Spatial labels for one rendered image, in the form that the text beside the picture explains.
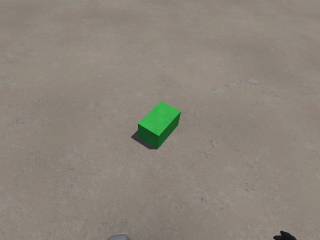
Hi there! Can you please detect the carton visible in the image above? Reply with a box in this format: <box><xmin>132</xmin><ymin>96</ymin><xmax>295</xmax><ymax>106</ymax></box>
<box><xmin>138</xmin><ymin>101</ymin><xmax>181</xmax><ymax>149</ymax></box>

